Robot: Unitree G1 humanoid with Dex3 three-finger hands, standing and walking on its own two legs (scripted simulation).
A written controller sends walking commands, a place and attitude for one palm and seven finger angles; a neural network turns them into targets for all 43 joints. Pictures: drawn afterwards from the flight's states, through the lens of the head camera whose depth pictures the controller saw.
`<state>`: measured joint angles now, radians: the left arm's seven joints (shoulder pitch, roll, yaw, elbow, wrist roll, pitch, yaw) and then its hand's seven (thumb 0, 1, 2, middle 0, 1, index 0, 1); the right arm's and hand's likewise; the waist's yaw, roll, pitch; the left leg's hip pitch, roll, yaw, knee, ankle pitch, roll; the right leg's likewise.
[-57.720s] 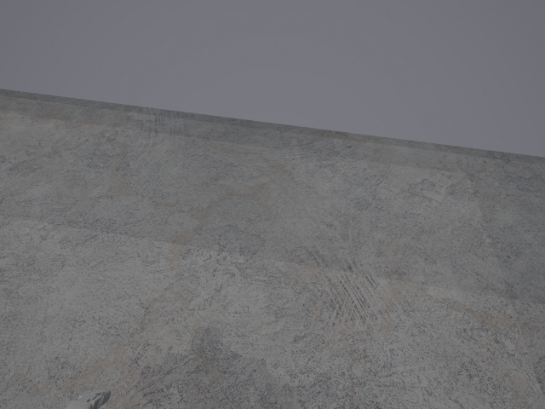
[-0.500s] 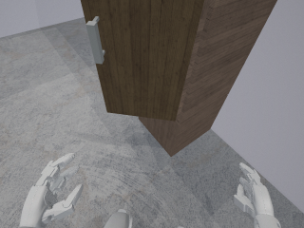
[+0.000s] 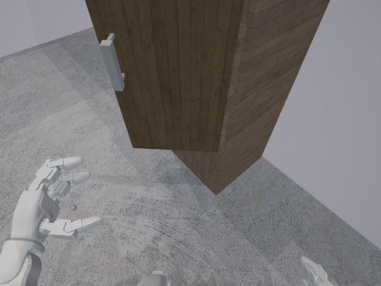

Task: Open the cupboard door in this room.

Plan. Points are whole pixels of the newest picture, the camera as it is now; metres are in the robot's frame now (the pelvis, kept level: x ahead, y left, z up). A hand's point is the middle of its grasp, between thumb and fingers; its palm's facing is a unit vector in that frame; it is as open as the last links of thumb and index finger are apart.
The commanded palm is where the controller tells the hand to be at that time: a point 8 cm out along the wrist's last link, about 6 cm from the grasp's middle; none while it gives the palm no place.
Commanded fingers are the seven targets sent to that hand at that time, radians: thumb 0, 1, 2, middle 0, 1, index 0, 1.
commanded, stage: raise the hand with hooked fingers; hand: left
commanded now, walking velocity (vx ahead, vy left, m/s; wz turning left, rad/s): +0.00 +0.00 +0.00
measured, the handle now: (115, 62) +0.63 +0.24 +0.12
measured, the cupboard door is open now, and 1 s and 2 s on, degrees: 46 46 46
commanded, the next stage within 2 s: move the hooked fingers beside the handle in 1.12 s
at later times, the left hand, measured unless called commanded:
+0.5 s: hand (42, 172) +0.28 +0.28 +0.12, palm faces +0.03 -1.00 -0.05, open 13.9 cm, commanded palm +0.26 +0.33 +0.13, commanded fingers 0.00 -0.50 0.30 -0.30 -1.20 -0.30 -1.20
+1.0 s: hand (49, 161) +0.30 +0.26 +0.14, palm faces +0.03 -1.00 -0.05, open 14.0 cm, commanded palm +0.27 +0.31 +0.14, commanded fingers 0.00 -0.50 0.30 -0.30 -1.20 -0.30 -1.20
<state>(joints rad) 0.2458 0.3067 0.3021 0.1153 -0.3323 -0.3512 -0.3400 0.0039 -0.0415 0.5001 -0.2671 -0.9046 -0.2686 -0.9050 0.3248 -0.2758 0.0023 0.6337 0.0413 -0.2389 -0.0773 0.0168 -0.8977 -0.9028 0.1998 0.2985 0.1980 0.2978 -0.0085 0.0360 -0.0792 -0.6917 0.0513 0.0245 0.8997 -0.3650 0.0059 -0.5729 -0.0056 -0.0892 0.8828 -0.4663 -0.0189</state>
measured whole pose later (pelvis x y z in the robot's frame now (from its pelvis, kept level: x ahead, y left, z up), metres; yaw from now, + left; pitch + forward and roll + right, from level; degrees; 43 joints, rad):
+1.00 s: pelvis +0.01 -0.01 +0.03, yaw +0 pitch +4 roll -1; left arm -0.07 0.43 0.43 0.36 -0.35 -0.15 -0.49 -0.01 -0.50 0.30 -0.30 -1.20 -0.31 -1.20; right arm 0.29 -0.28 0.04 0.59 0.06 -0.20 -0.10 0.01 -0.90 -0.90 0.20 0.30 0.20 0.30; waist 0.01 0.03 -0.04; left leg -0.46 0.05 0.03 0.68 -0.28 0.00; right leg -0.35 0.01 -0.08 0.66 -0.37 -0.03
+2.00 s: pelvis +0.02 +0.01 +0.02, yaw -1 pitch +11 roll -2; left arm -0.60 0.59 0.46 0.94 -0.24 -0.23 -0.52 -0.01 -0.50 0.30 -0.30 -1.20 -0.30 -1.20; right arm 0.37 -0.29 0.04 0.63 0.05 -0.07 -0.08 0.01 -0.90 -0.90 0.20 0.30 0.20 0.30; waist -0.07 0.01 -0.07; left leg -0.63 0.05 0.05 0.77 -0.33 0.02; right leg -0.51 0.00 -0.06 0.72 -0.40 0.00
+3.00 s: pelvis +0.03 +0.03 -0.01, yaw -5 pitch +24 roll -5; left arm -1.12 0.99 0.56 1.35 -0.03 -0.21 -0.54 -0.01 -0.50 0.30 -0.30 -1.20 -0.30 -1.20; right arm 0.46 -0.29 0.08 0.60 0.01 0.10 -0.07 0.00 -0.90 -0.90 0.20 0.30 0.20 0.30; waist -0.24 0.02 -0.08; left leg -0.97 0.10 0.04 0.93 -0.39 0.04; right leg -0.82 0.04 -0.06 0.81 -0.42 0.01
